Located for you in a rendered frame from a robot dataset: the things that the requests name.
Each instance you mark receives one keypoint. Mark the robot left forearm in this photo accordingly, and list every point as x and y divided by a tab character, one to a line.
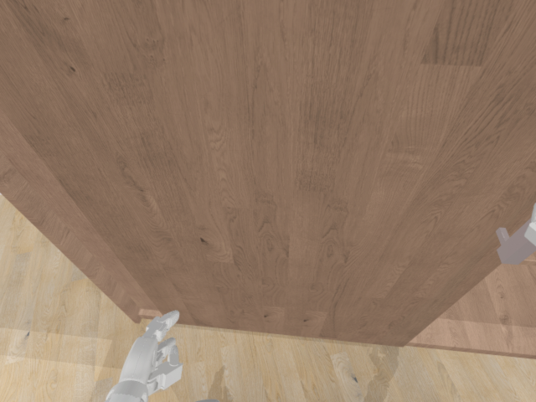
128	391

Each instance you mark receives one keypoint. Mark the wardrobe door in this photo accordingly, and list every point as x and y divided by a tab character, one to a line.
331	169
28	164

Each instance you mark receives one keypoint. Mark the robot left hand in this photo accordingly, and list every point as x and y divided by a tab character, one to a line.
144	361

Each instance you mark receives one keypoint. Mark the handle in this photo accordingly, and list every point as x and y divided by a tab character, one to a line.
515	249

